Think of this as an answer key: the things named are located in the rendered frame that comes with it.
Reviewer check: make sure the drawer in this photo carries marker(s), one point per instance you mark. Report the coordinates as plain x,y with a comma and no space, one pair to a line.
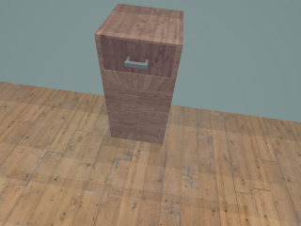
161,57

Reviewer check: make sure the handle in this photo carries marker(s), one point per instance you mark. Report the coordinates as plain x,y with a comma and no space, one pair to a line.
133,64

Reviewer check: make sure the cabinet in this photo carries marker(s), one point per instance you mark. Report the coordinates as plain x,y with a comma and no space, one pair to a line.
138,104

